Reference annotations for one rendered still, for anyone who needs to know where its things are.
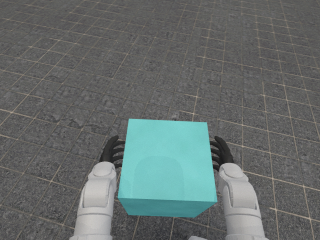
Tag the right robot forearm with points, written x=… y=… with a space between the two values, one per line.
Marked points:
x=240 y=204

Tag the left robot hand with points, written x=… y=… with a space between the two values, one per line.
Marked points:
x=109 y=151

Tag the right robot hand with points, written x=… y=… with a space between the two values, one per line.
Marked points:
x=224 y=153

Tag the left robot forearm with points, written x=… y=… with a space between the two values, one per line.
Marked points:
x=96 y=204

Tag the carton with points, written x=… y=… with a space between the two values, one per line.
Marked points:
x=167 y=169

